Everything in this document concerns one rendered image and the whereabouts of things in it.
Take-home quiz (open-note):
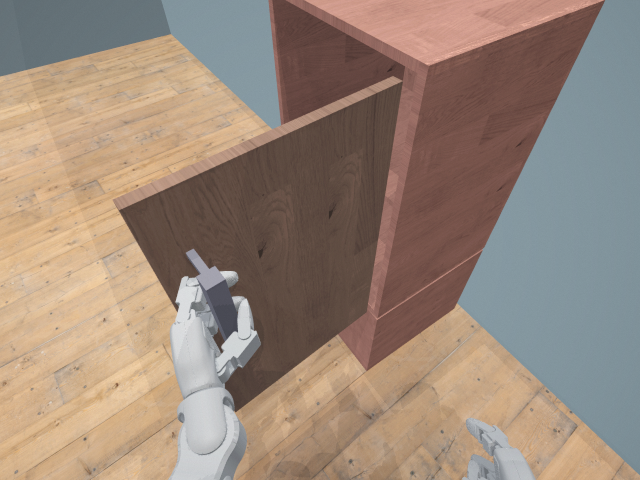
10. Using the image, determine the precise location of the handle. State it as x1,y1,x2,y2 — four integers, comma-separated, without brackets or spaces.
186,249,238,341

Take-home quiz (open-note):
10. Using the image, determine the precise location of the cupboard door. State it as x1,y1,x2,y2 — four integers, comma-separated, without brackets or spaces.
113,76,403,413

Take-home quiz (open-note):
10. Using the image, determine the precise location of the robot right hand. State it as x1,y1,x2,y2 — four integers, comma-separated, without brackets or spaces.
462,418,536,480

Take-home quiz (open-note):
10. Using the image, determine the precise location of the robot left hand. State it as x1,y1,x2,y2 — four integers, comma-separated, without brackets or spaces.
170,271,261,399

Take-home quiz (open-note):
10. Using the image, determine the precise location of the left robot forearm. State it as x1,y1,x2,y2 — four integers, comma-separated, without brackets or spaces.
168,387,247,480

